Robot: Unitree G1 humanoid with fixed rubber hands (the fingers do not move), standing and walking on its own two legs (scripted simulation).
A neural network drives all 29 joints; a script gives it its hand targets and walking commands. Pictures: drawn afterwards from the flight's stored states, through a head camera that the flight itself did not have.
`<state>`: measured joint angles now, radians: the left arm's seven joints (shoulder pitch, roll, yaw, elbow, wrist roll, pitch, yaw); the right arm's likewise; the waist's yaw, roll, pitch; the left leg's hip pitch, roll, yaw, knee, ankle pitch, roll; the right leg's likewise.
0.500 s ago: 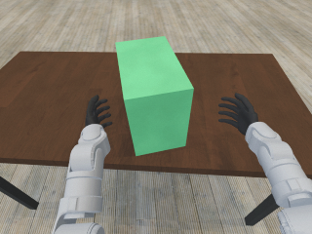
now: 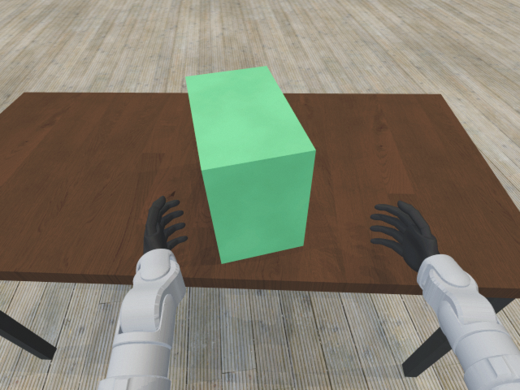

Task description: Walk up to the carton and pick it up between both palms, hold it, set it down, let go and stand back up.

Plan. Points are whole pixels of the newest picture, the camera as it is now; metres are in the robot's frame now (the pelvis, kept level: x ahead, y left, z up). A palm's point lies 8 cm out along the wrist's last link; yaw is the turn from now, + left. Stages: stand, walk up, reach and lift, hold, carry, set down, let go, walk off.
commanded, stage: set down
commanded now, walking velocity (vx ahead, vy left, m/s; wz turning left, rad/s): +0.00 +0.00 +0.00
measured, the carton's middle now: (244, 161) +0.53 +0.11 +0.06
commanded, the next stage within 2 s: none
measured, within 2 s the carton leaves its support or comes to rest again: neither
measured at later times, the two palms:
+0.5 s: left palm (161, 284) +0.26 +0.20 +0.03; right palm (422, 293) +0.31 -0.21 +0.00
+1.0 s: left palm (154, 306) +0.24 +0.21 +0.00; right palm (420, 302) +0.30 -0.20 +0.00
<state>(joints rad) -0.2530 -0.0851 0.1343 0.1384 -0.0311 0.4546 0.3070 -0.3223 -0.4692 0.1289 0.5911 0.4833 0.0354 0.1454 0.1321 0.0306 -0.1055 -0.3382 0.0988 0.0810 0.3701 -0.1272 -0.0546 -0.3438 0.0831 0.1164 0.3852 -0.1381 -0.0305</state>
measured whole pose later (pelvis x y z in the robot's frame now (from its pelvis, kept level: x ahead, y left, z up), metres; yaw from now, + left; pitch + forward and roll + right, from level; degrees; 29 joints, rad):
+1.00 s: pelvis +0.02 +0.01 +0.00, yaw +1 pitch +2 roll +0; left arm 0.07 -0.06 0.10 0.22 -0.01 0.22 0.16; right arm -0.06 -0.39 0.08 0.55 0.32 -0.14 0.15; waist 0.07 0.03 -0.03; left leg -0.24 0.07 0.08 0.37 -0.17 -0.04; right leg -0.24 0.06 0.12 0.39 -0.19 -0.02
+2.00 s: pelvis +0.03 +0.04 +0.00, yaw +1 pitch -6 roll +0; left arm 0.09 0.02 0.05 0.28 0.08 0.28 -0.04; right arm -0.04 -0.31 0.01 0.60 0.11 -0.03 0.03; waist 0.05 0.03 0.00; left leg -0.04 0.04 0.08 0.37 -0.22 -0.01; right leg -0.02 0.02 0.12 0.36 -0.23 0.01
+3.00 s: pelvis +0.03 +0.04 +0.00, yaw +1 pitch -7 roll +0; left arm 0.09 0.03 0.02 0.28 0.08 0.28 -0.03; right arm -0.04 -0.33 0.01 0.60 0.11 -0.02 0.06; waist 0.05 0.03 0.00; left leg -0.03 0.03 0.08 0.37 -0.22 -0.01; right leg -0.02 0.02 0.12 0.36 -0.23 0.01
